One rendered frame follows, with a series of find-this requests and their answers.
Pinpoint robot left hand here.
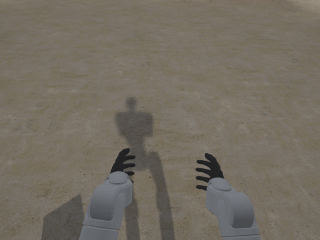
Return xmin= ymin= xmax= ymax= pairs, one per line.
xmin=110 ymin=148 xmax=136 ymax=183

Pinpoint robot right hand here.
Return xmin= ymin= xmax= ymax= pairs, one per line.
xmin=195 ymin=153 xmax=224 ymax=191

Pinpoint robot left forearm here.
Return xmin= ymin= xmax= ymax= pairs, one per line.
xmin=79 ymin=171 xmax=133 ymax=240

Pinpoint robot right forearm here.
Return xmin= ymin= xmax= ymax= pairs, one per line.
xmin=205 ymin=177 xmax=261 ymax=240

